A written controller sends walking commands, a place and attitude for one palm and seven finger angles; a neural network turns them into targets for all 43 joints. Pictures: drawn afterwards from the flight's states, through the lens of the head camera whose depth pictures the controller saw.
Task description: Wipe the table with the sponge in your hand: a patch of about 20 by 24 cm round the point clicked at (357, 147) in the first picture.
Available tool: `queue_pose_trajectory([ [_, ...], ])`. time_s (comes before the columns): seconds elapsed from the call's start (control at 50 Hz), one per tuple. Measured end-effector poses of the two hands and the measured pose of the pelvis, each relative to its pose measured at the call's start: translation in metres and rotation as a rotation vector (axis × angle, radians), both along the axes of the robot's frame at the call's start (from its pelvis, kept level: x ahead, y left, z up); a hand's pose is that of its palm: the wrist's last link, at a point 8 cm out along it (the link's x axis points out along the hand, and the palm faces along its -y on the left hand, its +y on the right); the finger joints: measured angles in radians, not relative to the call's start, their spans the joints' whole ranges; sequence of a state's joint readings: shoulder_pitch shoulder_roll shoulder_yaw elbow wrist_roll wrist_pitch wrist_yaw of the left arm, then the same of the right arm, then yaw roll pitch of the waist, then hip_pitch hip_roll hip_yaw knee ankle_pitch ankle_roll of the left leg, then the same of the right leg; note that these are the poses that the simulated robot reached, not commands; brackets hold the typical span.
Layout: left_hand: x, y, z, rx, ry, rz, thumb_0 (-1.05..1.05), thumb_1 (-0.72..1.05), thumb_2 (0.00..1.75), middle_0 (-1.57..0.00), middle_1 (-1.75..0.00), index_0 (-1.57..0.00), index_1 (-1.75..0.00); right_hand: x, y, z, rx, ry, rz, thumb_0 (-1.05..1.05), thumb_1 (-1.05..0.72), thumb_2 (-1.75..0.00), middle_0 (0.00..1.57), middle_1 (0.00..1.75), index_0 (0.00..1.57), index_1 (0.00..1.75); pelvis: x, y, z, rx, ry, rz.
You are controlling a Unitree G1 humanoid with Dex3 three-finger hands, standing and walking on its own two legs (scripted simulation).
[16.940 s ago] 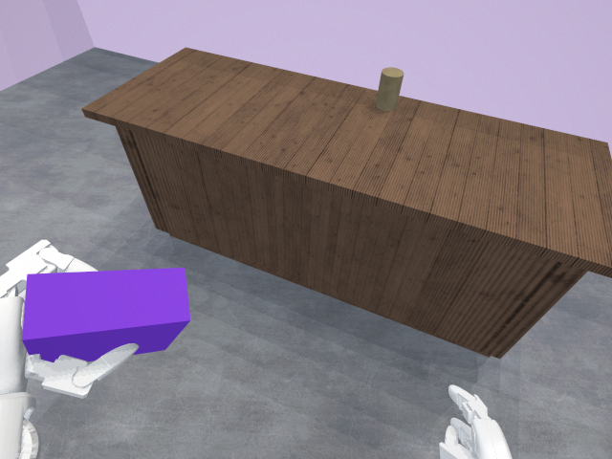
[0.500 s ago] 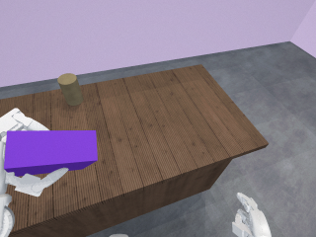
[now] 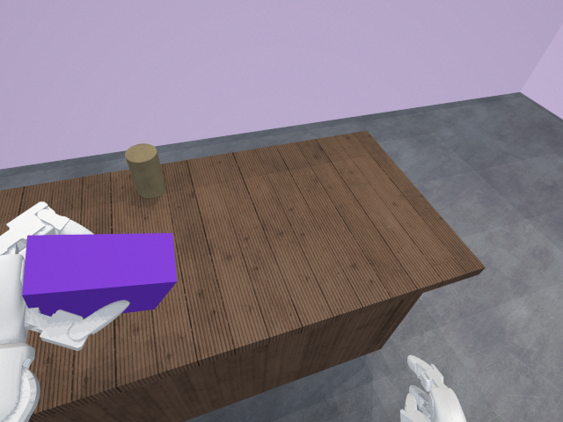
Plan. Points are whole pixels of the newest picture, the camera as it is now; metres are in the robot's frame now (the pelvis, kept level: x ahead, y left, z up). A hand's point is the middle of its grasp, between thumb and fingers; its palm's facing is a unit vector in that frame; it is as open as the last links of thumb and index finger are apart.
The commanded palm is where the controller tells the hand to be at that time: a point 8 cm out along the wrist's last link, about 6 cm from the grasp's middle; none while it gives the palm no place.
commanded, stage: come to a stop and stand still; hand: left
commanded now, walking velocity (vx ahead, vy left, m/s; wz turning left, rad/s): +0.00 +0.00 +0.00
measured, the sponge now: (124, 277) +0.23 +0.21 +0.14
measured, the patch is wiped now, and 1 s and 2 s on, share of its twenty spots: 0.00 0.00 0.00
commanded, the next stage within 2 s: look again from close up in 0.78 s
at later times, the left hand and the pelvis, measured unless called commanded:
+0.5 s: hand (96, 258) +0.27 +0.26 +0.11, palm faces +0.25 -0.86 -0.45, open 9.8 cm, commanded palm +0.20 +0.29 +0.18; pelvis +0.04 +0.01 +0.00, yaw -2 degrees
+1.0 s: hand (87, 275) +0.23 +0.24 +0.14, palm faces +0.29 -0.88 -0.37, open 9.7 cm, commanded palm +0.17 +0.29 +0.18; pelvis +0.01 +0.01 +0.00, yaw -1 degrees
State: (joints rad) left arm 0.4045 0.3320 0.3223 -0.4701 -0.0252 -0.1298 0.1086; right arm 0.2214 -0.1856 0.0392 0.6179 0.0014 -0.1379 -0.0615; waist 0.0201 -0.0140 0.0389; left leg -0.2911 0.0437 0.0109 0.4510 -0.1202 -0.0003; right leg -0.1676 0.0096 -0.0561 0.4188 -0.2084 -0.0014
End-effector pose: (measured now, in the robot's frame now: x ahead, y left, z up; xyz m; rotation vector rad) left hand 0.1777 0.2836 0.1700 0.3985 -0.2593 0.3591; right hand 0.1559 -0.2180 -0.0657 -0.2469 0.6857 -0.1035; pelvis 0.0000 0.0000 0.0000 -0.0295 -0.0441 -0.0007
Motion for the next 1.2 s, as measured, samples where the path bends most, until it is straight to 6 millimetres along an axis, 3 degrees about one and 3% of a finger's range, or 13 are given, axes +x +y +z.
queue_pose_trajectory([
  [0.08,0.007,-0.008,0.018,0.084,-0.046,-0.07,0.0,-0.47,1.01,-0.79,-1.34,-0.78,-1.34,0.003,-0.003,0.004,0.0,-0.023,-0.022,0.02,-0.9,-0.9,0.2,0.3,0.2,0.3,0.002,0.0,0.0,-0.004,-0.001,0.006],
  [0.14,0.022,0.009,0.056,0.264,-0.18,-0.064,0.0,-0.47,1.01,-0.79,-1.34,-0.78,-1.34,0.004,-0.003,0.001,-0.007,-0.017,0.014,0.02,-0.9,-0.9,0.2,0.3,0.2,0.3,0.0,-0.004,-0.003,-0.004,0.01,0.015],
  [0.2,0.033,0.03,0.072,0.279,-0.243,-0.002,0.0,-0.47,1.01,-0.79,-1.34,-0.78,-1.34,0.004,-0.007,-0.001,-0.005,-0.002,0.026,0.02,-0.9,-0.9,0.2,0.3,0.2,0.3,0.002,-0.003,-0.004,-0.004,0.031,-0.015],
  [0.26,0.039,0.031,0.056,0.215,-0.182,-0.005,0.0,-0.47,1.01,-0.79,-1.34,-0.78,-1.34,0.002,-0.012,0.0,0.005,-0.01,-0.003,0.02,-0.9,-0.9,0.2,0.3,0.2,0.3,0.01,0.004,-0.003,-0.001,0.042,-0.032],
  [0.38,0.043,0.003,-0.018,0.063,0.1,-0.125,0.0,-0.47,1.01,-0.79,-1.34,-0.78,-1.34,0.0,-0.015,-0.002,-0.026,0.045,-0.049,0.02,-0.9,-0.9,0.2,0.3,0.2,0.3,0.028,0.016,-0.001,0.015,0.043,-0.044],
  [0.46,0.052,0.011,-0.04,0.051,0.179,-0.112,0.0,-0.47,1.01,-0.79,-1.34,-0.78,-1.34,0.009,-0.008,-0.001,-0.059,0.098,-0.026,0.02,-0.9,-0.9,0.2,0.3,0.2,0.3,0.035,0.015,-0.001,0.015,0.049,-0.032],
  [0.56,0.063,0.026,-0.016,0.118,0.102,-0.055,0.0,-0.47,1.01,-0.8,-1.34,-0.78,-1.34,0.034,0.005,0.001,-0.06,0.082,0.029,0.02,-0.9,-0.9,0.2,0.3,0.2,0.3,0.04,0.017,-0.001,0.005,0.058,-0.018],
  [0.66,0.058,0.019,0.022,0.185,-0.023,-0.075,0.0,-0.47,1.01,-0.8,-1.34,-0.78,-1.34,0.061,0.019,0.005,-0.018,0.006,0.062,0.02,-0.9,-0.9,0.2,0.3,0.2,0.3,0.043,0.021,-0.002,0.008,0.057,-0.02],
  [0.76,0.051,0.016,0.021,0.168,-0.004,-0.08,0.0,-0.47,1.01,-0.8,-1.34,-0.78,-1.34,0.07,0.027,0.008,0.035,-0.052,0.053,0.02,-0.9,-0.9,0.2,0.3,0.2,0.3,0.041,0.02,-0.001,0.016,0.045,-0.026],
  [0.84,0.043,0.019,0.001,0.096,0.075,-0.045,0.0,-0.47,1.01,-0.8,-1.34,-0.78,-1.34,0.06,0.026,0.01,0.049,-0.057,0.044,0.02,-0.9,-0.9,0.2,0.3,0.2,0.3,0.033,0.016,0.001,0.008,0.037,-0.024],
  [0.94,0.027,0.01,-0.016,0.014,0.116,-0.048,0.0,-0.47,1.01,-0.8,-1.34,-0.79,-1.34,0.034,0.014,0.011,0.016,-0.034,0.035,0.02,-0.9,-0.9,0.2,0.3,0.2,0.3,0.018,0.01,0.002,-0.001,0.027,-0.019],
  [1.06,0.008,0.0,-0.006,0.031,0.062,-0.094,0.0,-0.47,1.01,-0.8,-1.34,-0.79,-1.34,0.001,-0.001,0.008,-0.025,-0.008,-0.002,0.02,-0.9,-0.9,0.2,0.3,0.2,0.3,0.003,0.01,0.001,-0.01,0.02,-0.015],
  [1.2,-0.001,0.011,0.005,0.082,0.013,-0.076,0.0,-0.47,1.01,-0.8,-1.34,-0.79,-1.34,-0.028,-0.008,0.0,-0.025,0.007,-0.053,0.02,-0.9,-0.9,0.2,0.3,0.2,0.3,-0.011,0.014,-0.002,-0.014,0.014,-0.025],
])
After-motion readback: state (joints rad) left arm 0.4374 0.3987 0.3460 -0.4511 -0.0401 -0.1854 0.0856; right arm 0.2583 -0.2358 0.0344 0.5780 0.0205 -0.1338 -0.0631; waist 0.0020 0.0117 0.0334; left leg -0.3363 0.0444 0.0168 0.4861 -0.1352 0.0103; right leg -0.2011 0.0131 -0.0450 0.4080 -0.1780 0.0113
